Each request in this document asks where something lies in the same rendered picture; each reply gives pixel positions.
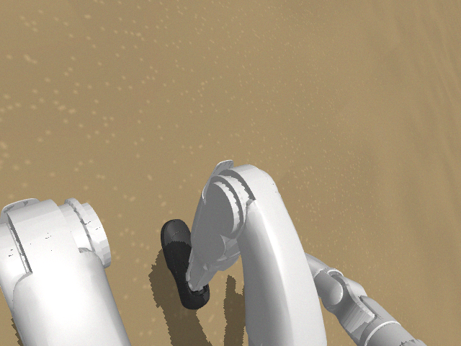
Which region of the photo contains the right robot hand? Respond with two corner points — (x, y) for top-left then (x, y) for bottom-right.
(305, 253), (329, 280)

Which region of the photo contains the right robot foot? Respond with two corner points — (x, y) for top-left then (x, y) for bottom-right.
(161, 219), (210, 310)

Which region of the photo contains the right robot arm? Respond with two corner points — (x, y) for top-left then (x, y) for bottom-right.
(314, 267), (427, 346)

